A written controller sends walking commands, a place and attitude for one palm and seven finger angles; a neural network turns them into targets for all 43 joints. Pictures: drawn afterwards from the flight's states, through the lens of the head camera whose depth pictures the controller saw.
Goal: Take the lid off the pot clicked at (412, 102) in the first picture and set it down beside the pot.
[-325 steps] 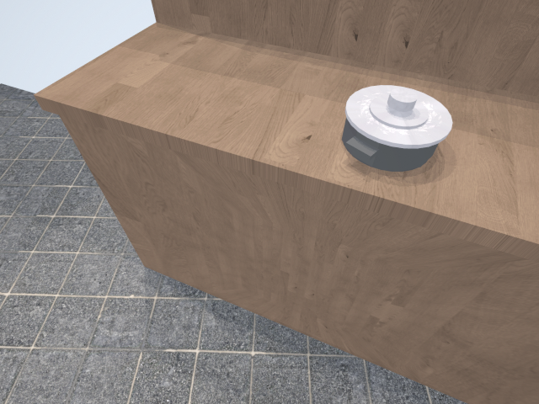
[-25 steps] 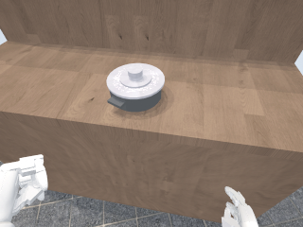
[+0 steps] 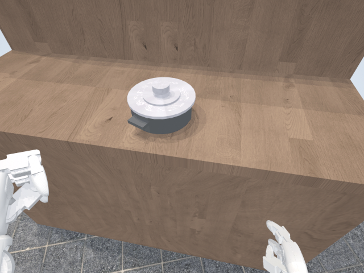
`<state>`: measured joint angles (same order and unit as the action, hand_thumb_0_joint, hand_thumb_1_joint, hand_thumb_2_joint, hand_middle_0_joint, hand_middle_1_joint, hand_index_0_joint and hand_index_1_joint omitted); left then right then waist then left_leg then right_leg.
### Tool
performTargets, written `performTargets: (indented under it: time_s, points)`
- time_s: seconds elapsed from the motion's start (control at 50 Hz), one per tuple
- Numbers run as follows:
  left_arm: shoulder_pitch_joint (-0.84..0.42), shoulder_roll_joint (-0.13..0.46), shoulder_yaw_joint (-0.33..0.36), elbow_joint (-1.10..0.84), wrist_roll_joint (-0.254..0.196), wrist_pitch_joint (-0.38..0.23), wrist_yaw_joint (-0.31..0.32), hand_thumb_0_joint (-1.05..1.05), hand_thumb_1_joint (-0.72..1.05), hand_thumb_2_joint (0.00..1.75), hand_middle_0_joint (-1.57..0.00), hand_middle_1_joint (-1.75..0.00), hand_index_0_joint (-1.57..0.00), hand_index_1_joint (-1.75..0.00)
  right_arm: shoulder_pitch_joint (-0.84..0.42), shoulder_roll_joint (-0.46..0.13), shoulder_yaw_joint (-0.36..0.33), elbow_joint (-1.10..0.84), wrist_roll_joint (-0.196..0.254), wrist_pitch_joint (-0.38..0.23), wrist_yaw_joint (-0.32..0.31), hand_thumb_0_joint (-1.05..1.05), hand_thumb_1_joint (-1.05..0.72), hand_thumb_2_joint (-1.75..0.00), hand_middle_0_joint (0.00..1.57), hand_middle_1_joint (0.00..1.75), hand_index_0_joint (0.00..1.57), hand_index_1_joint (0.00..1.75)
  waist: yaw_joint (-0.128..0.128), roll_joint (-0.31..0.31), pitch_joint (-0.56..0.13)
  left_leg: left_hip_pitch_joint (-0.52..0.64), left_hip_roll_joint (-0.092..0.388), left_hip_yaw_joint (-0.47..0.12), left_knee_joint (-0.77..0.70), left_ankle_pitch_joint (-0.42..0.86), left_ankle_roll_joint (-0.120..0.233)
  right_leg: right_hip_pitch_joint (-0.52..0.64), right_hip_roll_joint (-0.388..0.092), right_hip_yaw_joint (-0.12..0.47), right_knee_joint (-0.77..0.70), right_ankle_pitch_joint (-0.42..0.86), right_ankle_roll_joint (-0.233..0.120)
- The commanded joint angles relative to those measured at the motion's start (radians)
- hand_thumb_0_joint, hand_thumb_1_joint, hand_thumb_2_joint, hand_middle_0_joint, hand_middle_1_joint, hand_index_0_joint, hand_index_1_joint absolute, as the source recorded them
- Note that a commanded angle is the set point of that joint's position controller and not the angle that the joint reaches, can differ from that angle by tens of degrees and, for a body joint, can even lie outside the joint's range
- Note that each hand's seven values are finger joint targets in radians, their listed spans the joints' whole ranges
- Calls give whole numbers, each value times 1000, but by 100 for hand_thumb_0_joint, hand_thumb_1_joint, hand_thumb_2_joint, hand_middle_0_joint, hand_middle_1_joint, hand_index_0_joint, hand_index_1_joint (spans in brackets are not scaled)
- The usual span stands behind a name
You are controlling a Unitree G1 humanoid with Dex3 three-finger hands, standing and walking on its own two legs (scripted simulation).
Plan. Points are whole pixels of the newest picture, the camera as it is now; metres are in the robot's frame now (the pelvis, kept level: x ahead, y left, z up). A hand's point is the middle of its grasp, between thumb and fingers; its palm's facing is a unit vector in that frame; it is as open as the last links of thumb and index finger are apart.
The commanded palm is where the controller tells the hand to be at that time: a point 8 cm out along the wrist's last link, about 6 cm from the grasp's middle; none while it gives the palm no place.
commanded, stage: reach forward and open the fingers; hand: left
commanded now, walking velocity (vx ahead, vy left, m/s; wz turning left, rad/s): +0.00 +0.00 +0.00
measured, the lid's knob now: (160, 87) +0.52 +0.14 +0.15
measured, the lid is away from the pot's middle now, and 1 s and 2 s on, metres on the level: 0.00 0.00 0.00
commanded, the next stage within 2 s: move the open hand above the knob in 1.20 s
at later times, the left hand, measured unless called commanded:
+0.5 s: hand (45, 168) +0.21 +0.26 +0.19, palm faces +0.16 -0.06 -0.98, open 3.1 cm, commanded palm +0.17 +0.26 +0.25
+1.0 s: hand (61, 153) +0.24 +0.25 +0.19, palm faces -0.13 +0.00 -0.99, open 9.0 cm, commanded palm +0.21 +0.25 +0.27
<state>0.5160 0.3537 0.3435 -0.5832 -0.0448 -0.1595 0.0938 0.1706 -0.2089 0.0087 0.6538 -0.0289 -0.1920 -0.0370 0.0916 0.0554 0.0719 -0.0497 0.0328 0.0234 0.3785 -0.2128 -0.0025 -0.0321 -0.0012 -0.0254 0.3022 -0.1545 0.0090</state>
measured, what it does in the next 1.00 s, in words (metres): stands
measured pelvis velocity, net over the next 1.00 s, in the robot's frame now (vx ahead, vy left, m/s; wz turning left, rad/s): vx -0.04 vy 0.00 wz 0.01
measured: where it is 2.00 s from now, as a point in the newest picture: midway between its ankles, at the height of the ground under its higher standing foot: outside the picture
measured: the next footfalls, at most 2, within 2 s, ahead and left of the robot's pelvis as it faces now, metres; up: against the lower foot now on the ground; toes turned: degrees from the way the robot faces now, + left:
none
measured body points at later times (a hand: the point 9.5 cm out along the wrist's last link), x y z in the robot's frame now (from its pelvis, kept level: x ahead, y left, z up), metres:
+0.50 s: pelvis -0.02 +0.00 -0.01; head -0.03 -0.06 +0.44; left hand +0.19 +0.26 +0.24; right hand +0.22 -0.20 -0.10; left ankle +0.00 +0.12 -0.75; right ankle +0.02 -0.13 -0.75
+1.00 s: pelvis -0.04 +0.00 +0.00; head -0.05 -0.05 +0.45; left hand +0.24 +0.25 +0.25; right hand +0.18 -0.22 -0.10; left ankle +0.00 +0.12 -0.75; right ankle +0.02 -0.13 -0.75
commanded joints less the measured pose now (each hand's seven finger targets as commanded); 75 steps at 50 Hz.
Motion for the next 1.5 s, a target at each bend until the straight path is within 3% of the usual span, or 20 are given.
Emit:
performTargets:
  time_s: [0.0, 0.08, 0.1, 0.12, 0.14, 0.18, 0.28, 0.36, 0.4, 0.54, 0.6, 0.76, 0.8, 0.92, 1.04, 1.18, 1.26, 1.3, 1.34, 1.48]
  points:
    - [-138, 177, 129, -239, -11, -79, 17, 0, 90, 90, -130, -150, -130, -150, -137, -115, -40, -157, 3, -69, -3, 0, -90, -90, 20, 30, 20, 30, -3, 41, -98, 27, -41, 11, -56, 139, 14, -29, 31, -6, -70, 41, -16]
    - [-136, 171, 140, -189, -19, -79, 14, 0, 90, 90, -130, -150, -130, -150, -149, -117, -43, -149, 7, -66, 2, 0, -90, -90, 20, 30, 20, 30, -5, -23, -57, 24, -38, 18, -63, 111, 15, -55, 38, -7, -87, 4, -12]
    - [-176, 391, 80, -214, 341, 27, 36, 0, 87, 92, -129, -146, -129, -146, -147, -199, -7, -182, -24, 9, 16, 0, -90, -90, 20, 30, 20, 30, 6, 135, -56, -130, -57, 11, -55, 85, -3, -65, 20, -12, 38, -1, -15]
    - [-219, 289, 55, -284, 325, 77, 44, 0, 84, 94, -129, -143, -129, -143, -173, -154, -16, -229, -6, 46, 29, 0, -90, -90, 20, 30, 20, 30, 12, 166, -56, -154, -55, 11, -66, 71, -5, -59, 19, -38, 61, -20, -30]
    - [-260, 283, 43, -273, 322, 91, 48, 0, 82, 96, -128, -139, -128, -139, -180, -157, -16, -225, -5, 59, 33, 0, -90, -90, 20, 30, 20, 30, 1, 142, -32, -169, -53, 7, -73, 37, -2, -76, 22, -45, 64, -49, -32]
    - [-104, 376, 110, -224, 440, 172, 50, 0, 77, 100, -127, -132, -127, -132, -190, -171, -25, -255, 15, 105, 45, 0, -90, -90, 20, 30, 20, 30, 48, 115, -90, -178, -47, 16, -60, 12, 0, -37, 38, -19, 81, -66, -34]
    - [-297, 469, 56, -156, 634, 279, -12, 0, 63, 111, -124, -115, -124, -115, -251, -182, -20, -270, 39, 202, 51, 0, -90, -90, 20, 30, 20, 30, 15, -42, -152, -157, -60, 18, 0, 53, 18, -83, 39, 6, 81, -75, -24]
    - [-412, 524, 5, -36, 716, 311, -109, 0, 50, 119, -121, -100, -121, -100, -249, -197, -23, -231, 45, 222, 39, 0, -90, -90, 20, 30, 20, 30, 16, -26, -167, -132, -62, 3, -15, 83, 26, -78, 28, 4, 78, -27, -19]
    - [-513, 552, -12, -94, 731, 319, -165, 0, 43, 124, -119, -93, -119, -93, -274, -194, -16, -245, 47, 217, 39, 0, -90, -90, 20, 30, 20, 30, 21, -7, -251, -94, -69, 0, -10, 149, 28, -34, 23, 9, 88, 36, -18]
    - [-633, 626, -20, 82, 745, 325, -349, 0, 16, 138, -112, -68, -112, -68, -274, -189, -2, -215, 53, 216, 24, 0, -90, -90, 20, 30, 20, 30, 17, -31, -143, -107, -77, 4, -61, 155, 34, -54, 35, -9, 37, 44, -12]
    - [-751, 640, -49, 54, 747, 308, -418, 0, 5, 145, -108, -58, -108, -58, -292, -179, 8, -227, 49, 208, 22, 0, -90, -90, 20, 30, 20, 30, 14, 26, -219, -66, -93, 10, -56, 182, 39, -35, 33, -6, 28, 54, -13]
    - [-870, 695, -42, 213, 723, 264, -544, 0, -25, 161, -98, -29, -98, -29, -264, -190, 7, -220, 49, 212, 14, 0, -90, -90, 20, 30, 20, 30, 9, -32, -198, -58, -102, 19, -78, 131, 48, -68, 42, -17, -17, -3, -2]
    - [-959, 685, -65, 176, 724, 256, -563, 0, -31, 166, -95, -22, -95, -22, -266, -190, 3, -225, 51, 204, 20, 0, -90, -90, 20, 30, 20, 30, 0, 11, -241, -37, -107, 12, -85, 128, 46, -50, 41, -14, -24, -13, -7]
    - [-994, 682, -72, 274, 711, 219, -580, 0, -44, 174, -88, -8, -88, -8, -244, -187, -3, -222, 53, 193, 17, 0, -90, -90, 20, 30, 20, 30, 5, -31, -218, -37, -102, 16, -102, 67, 50, -75, 46, -19, -39, -88, -5]
    - [-1144, 668, -113, 270, 725, 207, -558, 0, -42, 170, -86, -8, -86, -8, -248, -188, -6, -236, 62, 190, 24, 0, -90, -90, 20, 30, 20, 30, 5, 28, -238, -48, -100, 3, -130, -5, 45, -74, 46, -15, -34, -143, -15]
    - [-1146, 697, -90, 384, 769, 266, -553, 0, -40, 164, -85, -8, -85, -8, -245, -198, -14, -229, 66, 184, 35, 0, -90, -90, 20, 30, 20, 30, 13, 5, -234, -87, -93, 1, -122, 19, 41, -80, 58, -3, -27, -122, -23]
    - [-1269, 637, -170, 389, 762, 275, -566, 0, -40, 162, -84, -8, -84, -8, -249, -194, -8, -227, 71, 196, 33, 0, -90, -90, 20, 30, 20, 30, -4, -2, -232, -80, -96, 2, -133, -20, 46, -90, 48, -10, -18, -143, -22]
    - [-1319, 614, -197, 312, 763, 282, -577, 0, -40, 162, -84, -8, -84, -8, -255, -187, -6, -237, 70, 183, 39, 0, -90, -90, 20, 30, 20, 30, -6, 24, -319, -43, -104, -1, -118, 40, 48, -50, 45, -2, -6, -88, -28]
    - [-1295, 570, -239, 354, 762, 292, -582, 0, -40, 162, -84, -8, -84, -8, -253, -183, -5, -230, 71, 187, 37, 0, -90, -90, 20, 30, 20, 30, -13, 2, -285, -48, -99, -3, -118, 39, 48, -75, 51, -15, -6, -82, -23]
    - [-1378, 634, -194, 413, 809, 339, -587, 0, -40, 162, -84, -8, -84, -8, -246, -194, -9, -224, 71, 193, 43, 0, -90, -90, 20, 30, 20, 30, -6, -17, -326, -44, -100, 3, -89, 154, 48, -59, 63, -9, -4, 8, -33]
